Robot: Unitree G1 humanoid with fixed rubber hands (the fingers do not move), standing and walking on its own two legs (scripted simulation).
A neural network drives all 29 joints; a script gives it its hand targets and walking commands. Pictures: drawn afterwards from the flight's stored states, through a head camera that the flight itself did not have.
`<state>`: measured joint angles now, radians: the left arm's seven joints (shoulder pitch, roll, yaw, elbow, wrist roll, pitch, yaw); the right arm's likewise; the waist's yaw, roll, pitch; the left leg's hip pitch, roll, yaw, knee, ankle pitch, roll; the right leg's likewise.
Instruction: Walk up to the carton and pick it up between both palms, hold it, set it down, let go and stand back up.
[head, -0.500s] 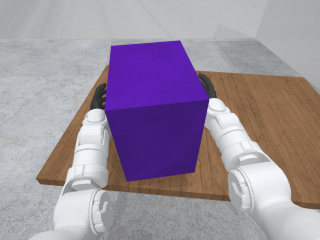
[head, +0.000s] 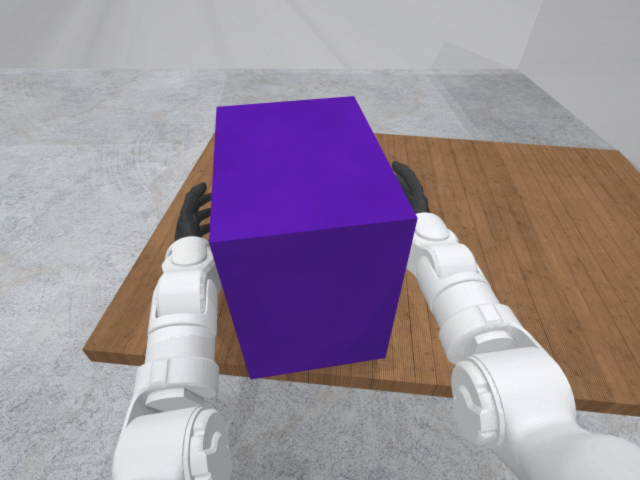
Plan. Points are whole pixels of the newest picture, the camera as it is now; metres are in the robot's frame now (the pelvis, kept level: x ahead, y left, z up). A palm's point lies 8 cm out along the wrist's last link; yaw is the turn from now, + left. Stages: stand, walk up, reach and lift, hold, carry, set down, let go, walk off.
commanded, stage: set down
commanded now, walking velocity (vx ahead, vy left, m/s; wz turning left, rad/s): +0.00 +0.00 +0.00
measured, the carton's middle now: (303, 235) +0.42 +0.06 +0.11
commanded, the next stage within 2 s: none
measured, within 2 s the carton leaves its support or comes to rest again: rests again in 0.34 s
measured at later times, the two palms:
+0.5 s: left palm (202, 249) +0.36 +0.19 +0.12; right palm (415, 224) +0.42 -0.09 +0.14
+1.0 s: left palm (206, 249) +0.37 +0.19 +0.12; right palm (419, 229) +0.41 -0.10 +0.13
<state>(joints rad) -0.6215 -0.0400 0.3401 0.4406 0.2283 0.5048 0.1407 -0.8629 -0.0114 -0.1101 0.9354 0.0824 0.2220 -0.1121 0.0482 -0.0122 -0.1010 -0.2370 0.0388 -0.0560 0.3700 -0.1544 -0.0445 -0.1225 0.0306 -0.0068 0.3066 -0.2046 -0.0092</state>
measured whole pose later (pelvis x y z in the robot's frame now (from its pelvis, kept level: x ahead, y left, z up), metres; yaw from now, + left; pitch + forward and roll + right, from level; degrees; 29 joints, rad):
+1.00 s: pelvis -0.01 -0.01 +0.00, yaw -3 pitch +1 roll +0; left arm -0.72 -0.12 0.49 0.59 0.35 0.34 0.09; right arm -0.87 0.01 -0.34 1.02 -0.12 0.07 -0.02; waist 0.12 -0.05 -0.04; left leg -0.20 0.05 -0.01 0.28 -0.10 -0.05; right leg -0.13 0.04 0.04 0.28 -0.17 -0.02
